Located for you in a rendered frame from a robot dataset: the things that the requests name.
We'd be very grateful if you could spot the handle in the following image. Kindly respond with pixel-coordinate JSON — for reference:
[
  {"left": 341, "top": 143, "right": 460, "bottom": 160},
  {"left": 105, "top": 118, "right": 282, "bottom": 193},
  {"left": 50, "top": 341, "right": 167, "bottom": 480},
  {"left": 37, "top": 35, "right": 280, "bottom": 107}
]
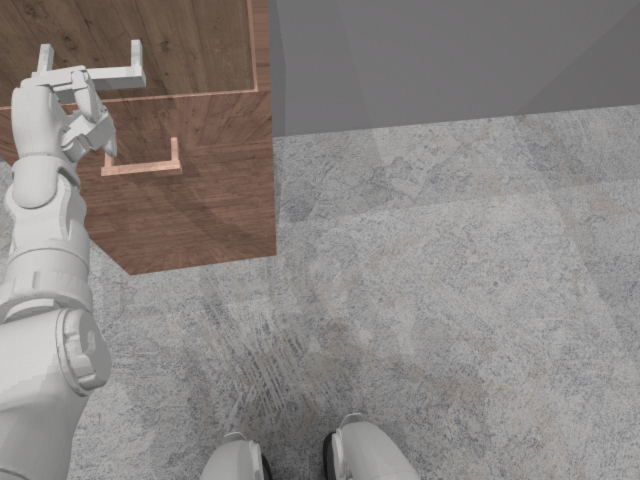
[
  {"left": 101, "top": 160, "right": 182, "bottom": 182},
  {"left": 31, "top": 40, "right": 146, "bottom": 93}
]

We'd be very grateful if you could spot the right robot shin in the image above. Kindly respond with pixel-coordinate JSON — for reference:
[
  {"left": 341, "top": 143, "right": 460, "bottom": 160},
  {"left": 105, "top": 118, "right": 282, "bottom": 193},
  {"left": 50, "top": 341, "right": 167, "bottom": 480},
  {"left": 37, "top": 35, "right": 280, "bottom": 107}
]
[{"left": 334, "top": 413, "right": 364, "bottom": 480}]

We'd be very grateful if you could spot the left robot forearm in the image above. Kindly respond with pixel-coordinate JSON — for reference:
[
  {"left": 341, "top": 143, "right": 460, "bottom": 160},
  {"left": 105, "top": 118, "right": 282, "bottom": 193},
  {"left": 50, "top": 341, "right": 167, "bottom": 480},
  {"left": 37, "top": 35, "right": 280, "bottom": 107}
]
[{"left": 0, "top": 155, "right": 93, "bottom": 325}]

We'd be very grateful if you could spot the cabinet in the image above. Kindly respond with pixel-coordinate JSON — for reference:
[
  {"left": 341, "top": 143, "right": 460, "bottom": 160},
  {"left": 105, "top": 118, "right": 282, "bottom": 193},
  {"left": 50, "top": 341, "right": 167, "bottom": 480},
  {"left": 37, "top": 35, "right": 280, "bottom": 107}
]
[{"left": 0, "top": 0, "right": 277, "bottom": 276}]

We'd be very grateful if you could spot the left robot hand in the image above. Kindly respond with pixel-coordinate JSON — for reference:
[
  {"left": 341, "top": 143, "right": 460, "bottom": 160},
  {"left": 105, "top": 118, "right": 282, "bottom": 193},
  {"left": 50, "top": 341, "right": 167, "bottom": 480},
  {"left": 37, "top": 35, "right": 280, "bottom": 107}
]
[{"left": 11, "top": 65, "right": 117, "bottom": 171}]

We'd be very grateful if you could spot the left robot upper arm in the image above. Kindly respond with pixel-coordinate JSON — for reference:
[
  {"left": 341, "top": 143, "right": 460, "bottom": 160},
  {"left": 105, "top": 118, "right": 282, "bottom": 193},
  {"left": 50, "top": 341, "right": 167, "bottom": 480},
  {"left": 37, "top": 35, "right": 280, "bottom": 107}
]
[{"left": 0, "top": 308, "right": 112, "bottom": 480}]

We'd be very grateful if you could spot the drawer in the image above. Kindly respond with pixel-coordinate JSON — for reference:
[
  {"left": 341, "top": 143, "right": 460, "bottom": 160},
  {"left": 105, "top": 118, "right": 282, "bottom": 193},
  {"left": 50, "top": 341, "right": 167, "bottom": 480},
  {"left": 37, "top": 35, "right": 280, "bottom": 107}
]
[{"left": 0, "top": 0, "right": 254, "bottom": 107}]

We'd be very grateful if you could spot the right robot thigh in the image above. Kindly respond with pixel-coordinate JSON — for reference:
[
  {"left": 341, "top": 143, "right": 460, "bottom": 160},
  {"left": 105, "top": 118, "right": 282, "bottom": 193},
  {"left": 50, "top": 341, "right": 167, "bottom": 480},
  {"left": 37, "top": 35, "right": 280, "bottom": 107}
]
[{"left": 332, "top": 421, "right": 421, "bottom": 480}]

